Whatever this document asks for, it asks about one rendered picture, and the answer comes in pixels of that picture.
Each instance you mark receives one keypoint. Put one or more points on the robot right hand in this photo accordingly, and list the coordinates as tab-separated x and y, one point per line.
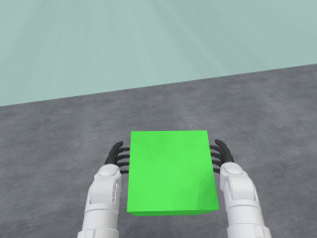
224	156

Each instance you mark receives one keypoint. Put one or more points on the robot left forearm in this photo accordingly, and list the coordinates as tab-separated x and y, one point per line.
103	204

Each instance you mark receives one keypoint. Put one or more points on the carton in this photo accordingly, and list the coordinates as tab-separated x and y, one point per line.
171	173

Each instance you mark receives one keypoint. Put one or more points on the robot left hand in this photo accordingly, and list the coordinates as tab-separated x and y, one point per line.
113	157

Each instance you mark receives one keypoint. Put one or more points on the robot right forearm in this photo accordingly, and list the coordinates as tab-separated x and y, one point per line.
242	204

